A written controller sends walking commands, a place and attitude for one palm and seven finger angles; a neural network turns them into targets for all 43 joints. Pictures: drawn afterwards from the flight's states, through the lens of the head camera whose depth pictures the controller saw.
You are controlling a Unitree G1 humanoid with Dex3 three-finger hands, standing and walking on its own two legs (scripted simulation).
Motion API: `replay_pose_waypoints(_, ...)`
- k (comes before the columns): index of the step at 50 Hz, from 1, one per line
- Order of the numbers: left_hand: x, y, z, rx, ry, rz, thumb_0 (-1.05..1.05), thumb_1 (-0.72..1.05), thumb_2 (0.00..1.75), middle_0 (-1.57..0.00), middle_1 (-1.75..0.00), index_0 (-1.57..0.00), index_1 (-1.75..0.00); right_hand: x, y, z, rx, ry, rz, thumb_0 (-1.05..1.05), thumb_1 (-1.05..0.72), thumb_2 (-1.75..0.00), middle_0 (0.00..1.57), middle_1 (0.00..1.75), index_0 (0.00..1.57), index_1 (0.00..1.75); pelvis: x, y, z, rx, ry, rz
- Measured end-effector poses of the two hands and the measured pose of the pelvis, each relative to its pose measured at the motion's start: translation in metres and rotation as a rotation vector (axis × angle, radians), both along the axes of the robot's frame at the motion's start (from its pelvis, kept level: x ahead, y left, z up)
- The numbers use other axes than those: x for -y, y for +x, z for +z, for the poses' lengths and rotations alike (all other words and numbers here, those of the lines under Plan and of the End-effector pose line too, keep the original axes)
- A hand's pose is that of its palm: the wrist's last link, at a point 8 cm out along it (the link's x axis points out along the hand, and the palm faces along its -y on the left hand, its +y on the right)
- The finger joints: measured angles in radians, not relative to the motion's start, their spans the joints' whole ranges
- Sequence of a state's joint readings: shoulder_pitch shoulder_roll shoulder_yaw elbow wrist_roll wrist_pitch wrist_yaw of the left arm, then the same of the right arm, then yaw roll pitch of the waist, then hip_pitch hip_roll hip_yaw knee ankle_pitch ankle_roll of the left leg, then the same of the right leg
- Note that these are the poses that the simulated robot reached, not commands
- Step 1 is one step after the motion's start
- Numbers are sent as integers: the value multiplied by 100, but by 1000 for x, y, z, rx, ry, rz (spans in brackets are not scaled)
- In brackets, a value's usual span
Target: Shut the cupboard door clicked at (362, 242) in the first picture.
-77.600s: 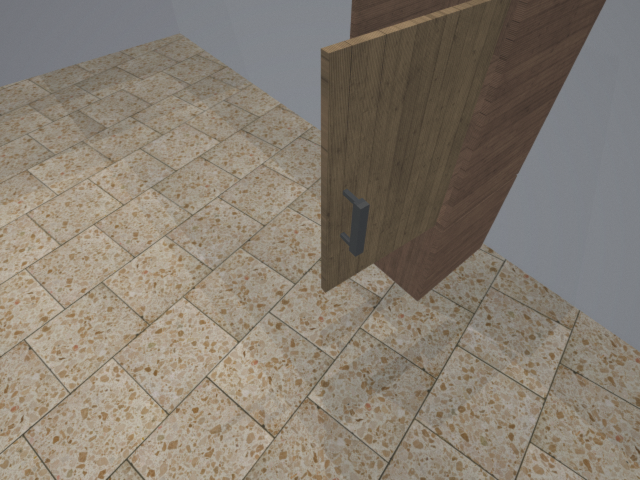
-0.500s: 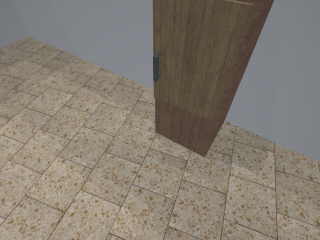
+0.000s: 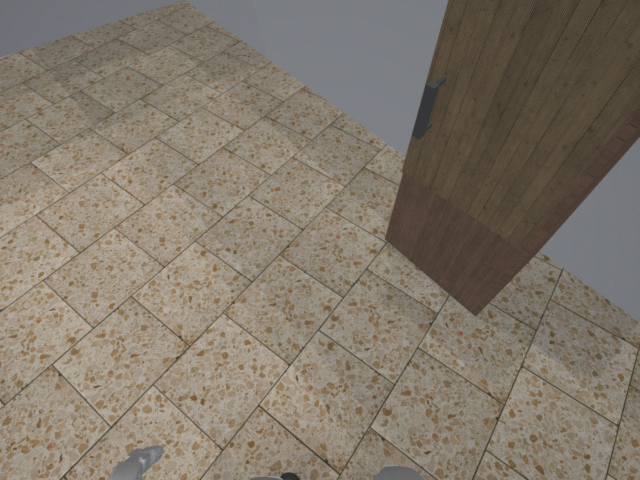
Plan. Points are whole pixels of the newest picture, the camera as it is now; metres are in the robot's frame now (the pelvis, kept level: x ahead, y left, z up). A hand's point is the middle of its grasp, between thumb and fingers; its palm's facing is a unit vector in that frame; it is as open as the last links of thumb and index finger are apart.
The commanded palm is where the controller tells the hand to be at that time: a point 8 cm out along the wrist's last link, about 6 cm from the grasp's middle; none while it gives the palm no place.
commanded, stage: walk to a spot facing it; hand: left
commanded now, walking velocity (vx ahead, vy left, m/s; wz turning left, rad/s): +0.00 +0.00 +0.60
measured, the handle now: (430, 108) +0.89 -0.24 -0.09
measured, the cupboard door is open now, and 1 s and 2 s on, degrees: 4 4 4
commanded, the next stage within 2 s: turn to face it in 1.14 s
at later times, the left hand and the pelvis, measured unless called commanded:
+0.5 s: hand out of the picture -0.05 +0.20 -0.19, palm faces +0.37 -0.90 -0.25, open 7.4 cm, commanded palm none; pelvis +0.00 -0.01 -0.02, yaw +21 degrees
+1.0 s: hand out of the picture +0.04 +0.18 -0.15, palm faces +0.64 -0.73 -0.25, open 7.3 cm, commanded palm none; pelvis +0.13 +0.01 +0.00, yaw +41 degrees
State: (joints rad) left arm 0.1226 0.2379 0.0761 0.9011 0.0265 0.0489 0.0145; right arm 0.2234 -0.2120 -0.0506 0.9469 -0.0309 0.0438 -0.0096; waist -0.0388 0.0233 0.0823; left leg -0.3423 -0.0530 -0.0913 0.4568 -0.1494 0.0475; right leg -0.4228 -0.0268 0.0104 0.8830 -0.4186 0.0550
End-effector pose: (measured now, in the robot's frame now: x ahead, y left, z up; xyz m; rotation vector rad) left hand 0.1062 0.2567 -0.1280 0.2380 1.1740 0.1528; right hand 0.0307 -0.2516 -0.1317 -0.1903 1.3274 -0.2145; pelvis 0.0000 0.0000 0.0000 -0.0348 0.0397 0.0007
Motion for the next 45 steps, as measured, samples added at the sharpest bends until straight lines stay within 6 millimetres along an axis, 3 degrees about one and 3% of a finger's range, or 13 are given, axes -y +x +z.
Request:
replay_pose_waypoints(5, 12, -13, 7, 55, 33, 55, 0, 91, 90, -20, -30, -20, -30, 26, 19, -11, 12, 13, 56, 1, -90, -90, 20, 30, 20, 30, 22, -4, -7, -5, 22, 74)
replay_pose_waypoints(9, 21, -45, 8, 27, 57, 113, 0, 91, 90, -20, -30, -20, -30, 41, 42, -19, 33, 20, 106, 1, -90, -90, 20, 30, 20, 30, 32, -6, -10, 12, 33, 127)
replay_pose_waypoints(13, 30, -77, 6, -31, 45, 181, 0, 91, 90, -20, -30, -20, -30, 41, 65, -15, 50, 32, 164, 1, -90, -90, 19, 30, 20, 29, 36, -5, -7, 25, 49, 189)
replay_pose_waypoints(19, 34, -122, -7, -70, -4, 304, 0, 91, 90, -20, -30, -20, -30, 13, 105, -11, 52, 37, 307, 1, -91, -90, 19, 30, 19, 29, 32, -4, -8, 25, 67, 290)
replay_pose_waypoints(24, 22, -168, -31, -122, -44, 421, 0, 91, 90, -21, -30, -20, -30, -26, 145, -11, 124, 22, 444, 1, -90, -90, 19, 30, 19, 29, 15, -5, -23, 16, 57, 360)
replay_pose_waypoints(27, 15, -182, -30, -168, -47, 458, 1, 91, 90, -20, -30, -20, -30, -43, 154, -3, 160, 23, 489, 1, -90, -90, 19, 30, 20, 29, 11, -1, -19, 15, 50, 381)
replay_pose_waypoints(31, 6, -171, -16, -125, -43, 487, 1, 91, 90, -20, -30, -20, -30, -50, 155, 3, 137, 30, 523, 0, -90, -90, 20, 30, 20, 30, 8, 10, -9, 14, 36, 427)
replay_pose_waypoints(38, -3, -115, 6, 9, 7, 506, 1, 91, 90, -20, -30, -20, -30, -40, 166, -13, 21, 56, 545, 0, -90, -90, 20, 30, 20, 30, 12, 49, -7, 11, 43, 507)
replay_pose_waypoints(42, 2, -95, 5, 74, 58, 555, 0, 91, 90, -20, -30, -20, -30, -34, 195, -32, -36, 56, 581, 1, -90, -90, 20, 30, 20, 30, 15, 78, -19, 13, 51, 579)
replay_pose_waypoints(45, 16, -97, 9, 46, 44, 625, 0, 91, 90, -20, -30, -20, -30, -46, 228, -26, -38, 57, 627, 1, -90, -90, 20, 30, 20, 29, 10, 96, -11, 11, 55, 626)
